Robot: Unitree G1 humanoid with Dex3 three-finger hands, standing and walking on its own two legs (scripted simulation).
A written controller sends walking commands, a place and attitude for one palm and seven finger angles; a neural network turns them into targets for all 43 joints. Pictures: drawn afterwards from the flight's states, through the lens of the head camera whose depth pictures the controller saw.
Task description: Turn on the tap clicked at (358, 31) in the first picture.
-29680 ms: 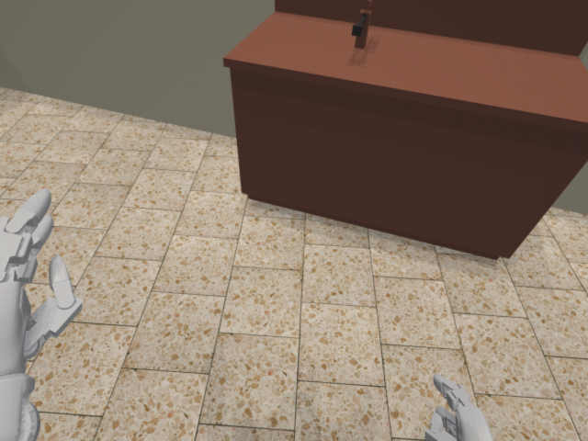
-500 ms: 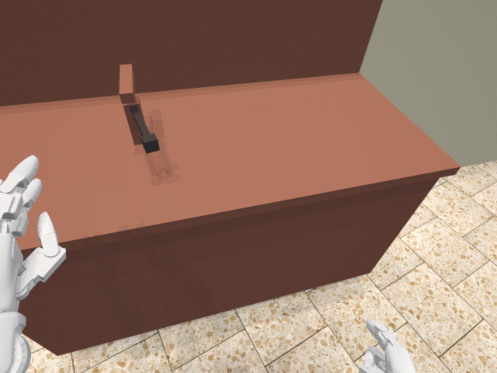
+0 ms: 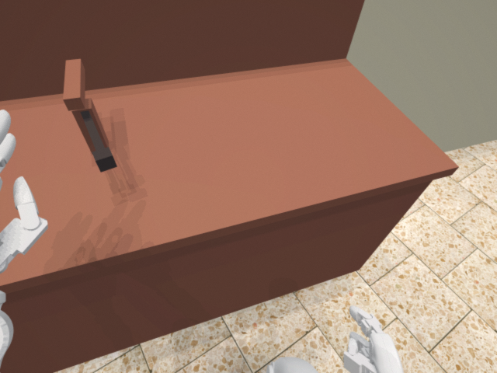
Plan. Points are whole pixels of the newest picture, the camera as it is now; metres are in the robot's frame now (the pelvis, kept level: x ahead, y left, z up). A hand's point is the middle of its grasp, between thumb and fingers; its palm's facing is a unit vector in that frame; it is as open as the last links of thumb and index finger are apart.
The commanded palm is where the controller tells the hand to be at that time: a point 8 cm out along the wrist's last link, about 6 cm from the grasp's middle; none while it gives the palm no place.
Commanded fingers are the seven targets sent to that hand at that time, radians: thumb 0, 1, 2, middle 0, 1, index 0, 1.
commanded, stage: shuffle to correct the standing spot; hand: left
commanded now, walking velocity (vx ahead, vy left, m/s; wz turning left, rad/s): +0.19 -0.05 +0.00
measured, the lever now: (104, 159) +0.43 +0.28 +0.08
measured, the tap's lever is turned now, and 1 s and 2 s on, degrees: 12 12 12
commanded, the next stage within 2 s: come to a stop and stand still in 0.22 s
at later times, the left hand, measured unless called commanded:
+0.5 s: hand (112, 165) +0.32 +0.20 +0.19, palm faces +0.41 -0.84 -0.34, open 7.4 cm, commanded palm +0.27 +0.24 +0.19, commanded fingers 0.00 0.90 0.90 -0.20 -0.30 -0.20 -0.30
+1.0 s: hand (68, 130) +0.36 +0.26 +0.21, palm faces +0.50 -0.77 -0.41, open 7.4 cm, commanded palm +0.27 +0.24 +0.19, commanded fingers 0.00 0.90 0.90 -0.20 -0.30 -0.20 -0.30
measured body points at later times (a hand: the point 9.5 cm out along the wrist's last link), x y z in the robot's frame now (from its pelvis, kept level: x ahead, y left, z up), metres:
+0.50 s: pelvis +0.11 -0.04 +0.00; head +0.11 -0.02 +0.45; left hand +0.29 +0.24 +0.21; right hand +0.28 -0.29 -0.06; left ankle +0.15 +0.08 -0.73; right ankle +0.12 -0.12 -0.73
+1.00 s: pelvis +0.10 -0.03 +0.01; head +0.14 -0.02 +0.46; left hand +0.32 +0.30 +0.23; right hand +0.28 -0.25 -0.07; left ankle +0.14 +0.08 -0.73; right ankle +0.12 -0.12 -0.73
